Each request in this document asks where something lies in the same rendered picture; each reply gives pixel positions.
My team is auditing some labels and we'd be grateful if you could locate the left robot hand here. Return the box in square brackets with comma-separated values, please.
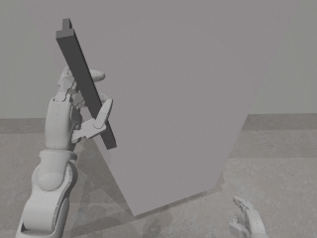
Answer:
[45, 65, 113, 152]

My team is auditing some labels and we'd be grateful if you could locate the handle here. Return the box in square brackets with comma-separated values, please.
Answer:
[55, 18, 117, 150]

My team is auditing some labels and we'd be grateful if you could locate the right robot hand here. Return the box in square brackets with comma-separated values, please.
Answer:
[229, 196, 268, 238]

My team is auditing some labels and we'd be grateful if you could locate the fridge door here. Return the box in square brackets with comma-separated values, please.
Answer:
[21, 0, 300, 216]

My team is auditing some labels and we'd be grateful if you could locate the robot left forearm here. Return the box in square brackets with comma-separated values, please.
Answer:
[15, 149, 78, 238]

